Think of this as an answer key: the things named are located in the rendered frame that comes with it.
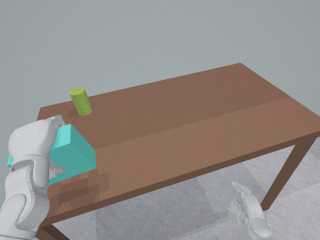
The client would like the table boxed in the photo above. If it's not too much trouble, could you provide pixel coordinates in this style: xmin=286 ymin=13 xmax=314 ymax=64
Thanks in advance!
xmin=35 ymin=63 xmax=320 ymax=240

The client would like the right robot forearm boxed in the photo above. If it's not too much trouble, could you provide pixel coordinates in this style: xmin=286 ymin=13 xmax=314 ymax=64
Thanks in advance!
xmin=247 ymin=217 xmax=278 ymax=240

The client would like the sponge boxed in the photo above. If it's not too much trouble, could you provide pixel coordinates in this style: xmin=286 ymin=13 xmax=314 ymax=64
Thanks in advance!
xmin=6 ymin=124 xmax=97 ymax=185

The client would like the robot left hand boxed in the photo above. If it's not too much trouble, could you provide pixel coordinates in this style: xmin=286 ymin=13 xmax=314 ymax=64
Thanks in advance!
xmin=8 ymin=114 xmax=67 ymax=180

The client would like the robot right hand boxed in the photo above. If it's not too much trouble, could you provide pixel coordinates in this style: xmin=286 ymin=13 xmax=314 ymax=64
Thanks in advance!
xmin=228 ymin=182 xmax=265 ymax=227

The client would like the left robot forearm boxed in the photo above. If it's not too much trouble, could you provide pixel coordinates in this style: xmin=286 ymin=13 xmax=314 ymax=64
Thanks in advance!
xmin=0 ymin=155 xmax=50 ymax=240

